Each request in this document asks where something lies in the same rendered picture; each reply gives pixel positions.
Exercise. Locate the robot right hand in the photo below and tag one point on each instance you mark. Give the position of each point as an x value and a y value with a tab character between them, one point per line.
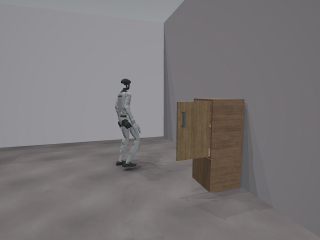
135	127

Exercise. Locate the robot left shin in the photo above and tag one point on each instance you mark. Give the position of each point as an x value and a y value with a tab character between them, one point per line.
123	149

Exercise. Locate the cupboard door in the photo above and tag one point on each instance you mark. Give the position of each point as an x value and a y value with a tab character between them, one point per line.
192	141

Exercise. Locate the humanoid robot head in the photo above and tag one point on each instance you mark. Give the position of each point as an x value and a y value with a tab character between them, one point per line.
125	82

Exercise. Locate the robot left forearm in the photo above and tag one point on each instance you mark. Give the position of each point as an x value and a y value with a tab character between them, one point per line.
118	113

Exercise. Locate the robot right forearm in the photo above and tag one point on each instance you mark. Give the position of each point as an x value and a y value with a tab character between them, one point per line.
130	116

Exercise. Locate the left robot upper arm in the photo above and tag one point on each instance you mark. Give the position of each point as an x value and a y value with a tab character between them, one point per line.
116	105

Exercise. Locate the handle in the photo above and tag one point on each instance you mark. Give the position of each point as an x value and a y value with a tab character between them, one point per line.
183	119

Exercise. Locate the right robot upper arm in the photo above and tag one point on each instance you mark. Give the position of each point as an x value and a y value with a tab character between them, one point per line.
127	99

